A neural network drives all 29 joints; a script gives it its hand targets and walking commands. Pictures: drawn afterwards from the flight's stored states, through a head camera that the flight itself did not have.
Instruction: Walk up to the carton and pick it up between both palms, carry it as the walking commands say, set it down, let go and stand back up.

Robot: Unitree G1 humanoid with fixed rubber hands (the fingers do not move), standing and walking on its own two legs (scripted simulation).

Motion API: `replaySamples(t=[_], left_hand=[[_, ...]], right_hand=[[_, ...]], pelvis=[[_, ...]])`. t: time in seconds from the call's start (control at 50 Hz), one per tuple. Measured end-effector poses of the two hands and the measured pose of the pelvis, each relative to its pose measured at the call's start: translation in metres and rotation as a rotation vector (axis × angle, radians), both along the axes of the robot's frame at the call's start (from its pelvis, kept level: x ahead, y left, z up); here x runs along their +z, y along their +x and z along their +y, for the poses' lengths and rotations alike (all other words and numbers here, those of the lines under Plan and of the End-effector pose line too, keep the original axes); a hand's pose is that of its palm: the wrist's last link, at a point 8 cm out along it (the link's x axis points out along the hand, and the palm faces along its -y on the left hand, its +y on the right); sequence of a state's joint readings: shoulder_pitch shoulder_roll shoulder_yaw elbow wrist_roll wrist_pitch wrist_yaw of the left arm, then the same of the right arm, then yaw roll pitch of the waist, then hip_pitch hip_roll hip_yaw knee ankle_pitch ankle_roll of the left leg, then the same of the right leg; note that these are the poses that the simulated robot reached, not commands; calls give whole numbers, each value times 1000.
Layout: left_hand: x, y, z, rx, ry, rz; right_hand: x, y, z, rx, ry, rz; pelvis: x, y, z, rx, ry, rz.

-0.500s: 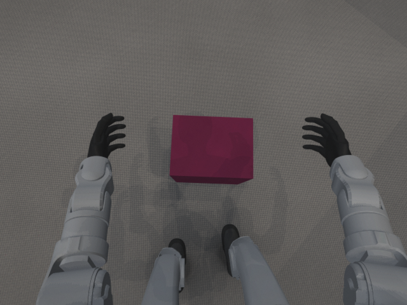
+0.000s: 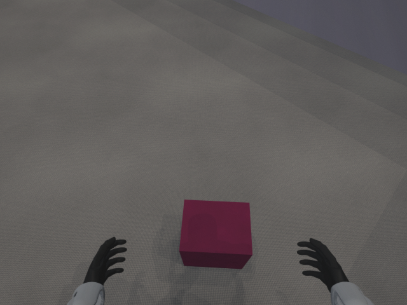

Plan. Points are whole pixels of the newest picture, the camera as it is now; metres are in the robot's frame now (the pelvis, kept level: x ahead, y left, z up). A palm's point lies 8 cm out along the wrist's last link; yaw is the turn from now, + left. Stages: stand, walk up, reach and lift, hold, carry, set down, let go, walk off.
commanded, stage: let go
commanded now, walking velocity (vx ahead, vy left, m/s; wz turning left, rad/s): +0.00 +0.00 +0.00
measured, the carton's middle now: (214, 236) +0.42 -0.04 -0.62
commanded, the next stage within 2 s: stand in 0.48 s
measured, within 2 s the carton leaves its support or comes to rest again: neither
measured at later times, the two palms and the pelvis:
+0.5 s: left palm (93, 301) +0.15 +0.22 -0.07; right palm (341, 280) +0.17 -0.24 -0.06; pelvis +0.00 -0.01 +0.00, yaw +1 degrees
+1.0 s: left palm out of the picture +0.10 +0.25 -0.14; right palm out of the picture +0.07 -0.28 -0.12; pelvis +0.05 +0.00 -0.01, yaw -3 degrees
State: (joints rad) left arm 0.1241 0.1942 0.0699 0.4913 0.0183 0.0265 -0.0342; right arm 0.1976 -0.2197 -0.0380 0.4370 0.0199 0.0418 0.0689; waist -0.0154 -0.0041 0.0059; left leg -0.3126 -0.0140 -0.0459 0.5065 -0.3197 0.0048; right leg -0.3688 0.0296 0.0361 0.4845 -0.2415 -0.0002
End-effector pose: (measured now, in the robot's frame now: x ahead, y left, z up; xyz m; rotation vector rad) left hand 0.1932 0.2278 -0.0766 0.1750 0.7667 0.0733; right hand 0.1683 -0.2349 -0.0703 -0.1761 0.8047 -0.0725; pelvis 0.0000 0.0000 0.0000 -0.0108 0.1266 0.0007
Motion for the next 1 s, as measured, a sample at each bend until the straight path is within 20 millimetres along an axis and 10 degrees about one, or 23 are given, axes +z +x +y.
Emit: replaySamples(t=[0.5,0.72,1.0], left_hand=[[10,-39,-4,34,-32,13],[-33,-91,26,52,107,262],[-63,-95,18,78,73,433]], right_hand=[[14,-3,-8,-2,-52,18],[-29,-67,-37,-69,-130,158],[-49,-99,-41,-169,-152,377]], pelvis=[[2,-3,-6,9,2,-193],[-3,22,-8,-23,-2,-99],[-6,51,-3,-46,-4,-100]])
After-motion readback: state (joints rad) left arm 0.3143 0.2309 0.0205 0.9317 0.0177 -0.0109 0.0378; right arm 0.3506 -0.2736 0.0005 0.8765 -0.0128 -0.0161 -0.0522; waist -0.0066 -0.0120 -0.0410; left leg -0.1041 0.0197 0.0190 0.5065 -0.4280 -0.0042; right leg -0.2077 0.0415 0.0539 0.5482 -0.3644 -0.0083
